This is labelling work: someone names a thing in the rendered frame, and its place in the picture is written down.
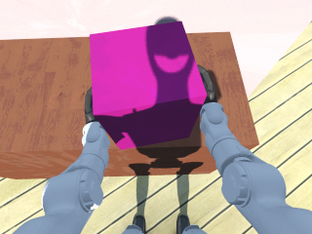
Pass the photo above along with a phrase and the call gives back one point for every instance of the pedestal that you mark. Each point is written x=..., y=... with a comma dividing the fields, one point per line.
x=43, y=87

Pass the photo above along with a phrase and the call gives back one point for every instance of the robot right forearm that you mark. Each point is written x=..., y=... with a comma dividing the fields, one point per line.
x=223, y=146

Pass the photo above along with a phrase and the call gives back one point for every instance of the robot left shin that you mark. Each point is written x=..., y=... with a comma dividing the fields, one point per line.
x=133, y=226

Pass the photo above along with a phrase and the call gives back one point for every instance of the robot left hand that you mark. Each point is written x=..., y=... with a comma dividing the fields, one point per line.
x=89, y=113

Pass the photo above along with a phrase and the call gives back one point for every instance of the right robot upper arm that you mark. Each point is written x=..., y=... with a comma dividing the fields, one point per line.
x=258, y=191

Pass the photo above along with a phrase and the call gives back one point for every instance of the robot left forearm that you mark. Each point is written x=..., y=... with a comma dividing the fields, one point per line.
x=94, y=155

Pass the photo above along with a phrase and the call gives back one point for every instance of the robot right hand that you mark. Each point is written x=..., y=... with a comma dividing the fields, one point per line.
x=208, y=84

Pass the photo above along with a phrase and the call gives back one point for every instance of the left robot upper arm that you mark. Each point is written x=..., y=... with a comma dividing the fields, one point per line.
x=68, y=202

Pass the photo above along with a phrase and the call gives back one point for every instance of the carton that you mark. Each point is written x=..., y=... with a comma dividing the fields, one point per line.
x=146, y=85

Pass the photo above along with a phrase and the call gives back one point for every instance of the robot shin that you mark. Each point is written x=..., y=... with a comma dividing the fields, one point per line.
x=133, y=226
x=192, y=226

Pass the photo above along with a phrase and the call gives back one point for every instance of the robot right shin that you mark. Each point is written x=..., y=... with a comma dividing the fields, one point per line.
x=192, y=226

